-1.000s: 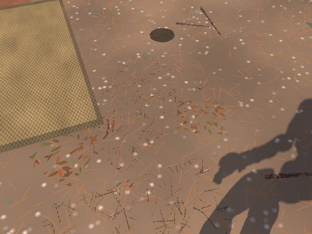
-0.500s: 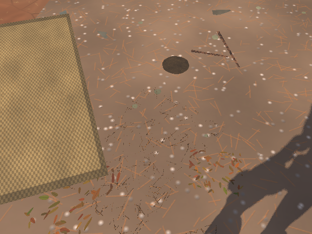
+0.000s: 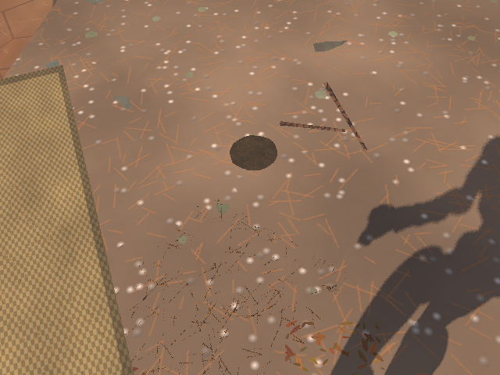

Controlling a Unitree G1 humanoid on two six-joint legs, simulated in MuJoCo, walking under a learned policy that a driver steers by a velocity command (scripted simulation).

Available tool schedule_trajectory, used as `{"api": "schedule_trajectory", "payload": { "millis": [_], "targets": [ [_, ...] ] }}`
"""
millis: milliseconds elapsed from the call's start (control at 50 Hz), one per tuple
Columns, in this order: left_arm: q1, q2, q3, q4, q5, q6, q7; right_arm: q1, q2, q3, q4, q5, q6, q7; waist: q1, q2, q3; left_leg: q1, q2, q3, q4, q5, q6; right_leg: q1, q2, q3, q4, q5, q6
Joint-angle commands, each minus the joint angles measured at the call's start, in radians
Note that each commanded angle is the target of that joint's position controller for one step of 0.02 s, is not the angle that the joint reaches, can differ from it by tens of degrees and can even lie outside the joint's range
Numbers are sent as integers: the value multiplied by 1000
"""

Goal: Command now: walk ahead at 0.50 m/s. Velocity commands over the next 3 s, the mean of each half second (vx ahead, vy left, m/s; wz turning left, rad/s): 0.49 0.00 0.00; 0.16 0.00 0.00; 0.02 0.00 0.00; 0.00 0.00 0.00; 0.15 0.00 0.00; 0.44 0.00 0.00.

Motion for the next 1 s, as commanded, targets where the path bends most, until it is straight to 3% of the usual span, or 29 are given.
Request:
{"api": "schedule_trajectory", "payload": {
  "millis": [20,60,120,240,360,420,440,460,480,500,520,540,560,580,600,640,700,760,860,900,920,940,960,980,1000],
  "targets": [
    [158,108,36,12,-20,-2,-1,-35,-89,-18,-98,-8,-14,9,54,-30,-64,-431,86,-53,220,125,11,383,-303,452,-351,-44,-148],
    [153,82,26,38,-25,-15,0,-6,-68,-13,-84,-28,13,22,10,-65,-32,-341,119,-39,145,150,-9,261,-239,317,-398,60,-111],
    [207,109,32,74,-30,-37,-2,-44,-57,-10,-89,-30,32,35,1,-58,-17,-370,134,-17,89,206,-31,244,-219,248,-444,161,-127],
    [301,117,30,125,-36,-34,-5,-289,-45,2,-151,-23,31,35,54,-55,37,-479,157,24,-200,408,-65,325,-178,159,-479,222,-111],
    [390,129,28,180,-24,-28,7,-440,-47,9,-190,-17,21,35,99,-63,59,-463,116,56,-394,423,-32,481,-214,139,-419,365,-103],
    [368,151,32,195,-17,-24,15,-417,-59,3,-189,-17,12,31,71,-69,52,-376,78,74,-456,319,13,533,-237,130,-333,549,-89],
    [352,161,34,198,-16,-23,17,-359,-70,-3,-171,-19,7,25,41,-76,21,-284,46,87,-479,279,32,534,-234,120,-258,687,-77],
    [338,159,33,204,-18,-18,18,-226,-78,-11,-124,-28,-4,16,-17,-59,-41,-128,10,102,-545,317,54,519,-198,90,-98,790,-54],
    [338,143,25,200,-28,-18,21,-60,-113,-25,-71,-47,-19,6,-76,-33,-145,117,66,47,-558,418,88,399,-154,60,108,676,-26],
    [410,52,0,161,-72,-21,17,65,-224,-52,-56,-73,-27,-5,-74,154,-313,463,375,-322,-533,625,199,75,-37,-6,478,207,31],
    [446,103,19,185,-62,-16,24,67,-230,-59,-49,-21,-12,1,-61,208,-401,486,506,-579,-614,950,292,-42,92,70,708,-390,43],
    [380,120,29,180,-43,-5,29,-21,-194,-48,-57,7,-9,4,-21,90,-283,368,450,-416,-608,1026,274,-76,34,167,746,-343,39],
    [323,85,18,170,-35,-7,26,-102,-122,-27,-62,7,-12,4,2,64,-164,246,410,-294,-637,1049,244,-99,0,161,700,-299,43],
    [299,72,17,172,-29,0,23,-145,-72,-11,-59,6,-14,2,28,55,-88,148,355,-206,-682,1012,192,-85,-35,151,625,-264,45],
    [293,74,19,172,-12,14,19,-168,-45,-1,-48,11,-16,-2,55,72,-52,71,310,-151,-717,990,159,-48,-50,145,563,-236,56],
    [332,53,18,196,-4,40,11,-159,-52,4,-31,3,-23,-4,81,75,-79,3,282,-86,-736,1069,151,48,-30,124,523,-185,72],
    [314,31,12,205,-10,58,11,-163,-79,4,-8,-3,-31,-4,108,75,-89,-35,254,-13,-746,1080,152,81,-34,103,394,-119,88],
    [225,24,0,201,-12,65,20,-139,-78,11,22,-5,-21,-5,78,111,-76,-39,227,17,-744,984,132,115,-44,77,213,-51,88],
    [166,36,-8,220,-18,66,38,-103,-77,14,64,-9,8,-12,47,93,-49,-45,257,-55,-730,653,136,195,-44,66,26,-71,73],
    [185,37,-14,240,-11,55,44,-112,-66,18,75,-2,19,-19,67,38,-22,-95,226,-70,-694,427,84,306,-64,92,-178,55,57],
    [210,80,-8,252,-6,44,50,-89,-49,22,77,-7,21,-21,53,-16,-26,-124,190,-67,-661,327,45,368,-142,175,-209,182,47],
    [209,129,-2,253,-5,34,52,-10,-27,19,87,-7,23,-20,-9,-105,-14,-138,109,-21,-624,196,18,372,-235,268,-205,356,16],
    [161,94,-11,264,-31,38,47,44,25,33,128,7,37,-22,-20,-173,-12,-24,76,6,-669,152,2,240,-248,281,-234,269,-28],
    [129,46,-21,261,-32,37,40,10,-5,28,139,3,45,-27,-8,-133,31,35,85,-8,-685,208,-9,171,-202,264,-259,168,-5],
    [124,38,-23,265,-33,36,38,-26,-32,20,138,1,48,-28,7,-107,37,60,98,-19,-683,263,-8,161,-163,230,-261,137,19]
  ]
}}
Next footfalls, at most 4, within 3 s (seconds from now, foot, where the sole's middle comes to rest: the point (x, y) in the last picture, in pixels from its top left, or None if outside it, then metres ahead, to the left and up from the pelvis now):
0.48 left None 0.42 0.11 -0.76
0.92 right None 0.46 -0.09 -0.76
2.52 right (304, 353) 0.53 -0.11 -0.76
2.98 left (241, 242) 0.88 0.04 -0.76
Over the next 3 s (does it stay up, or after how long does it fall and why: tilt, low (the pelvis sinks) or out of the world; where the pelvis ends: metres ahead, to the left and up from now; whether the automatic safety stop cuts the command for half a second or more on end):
stays up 0.71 -0.02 -0.01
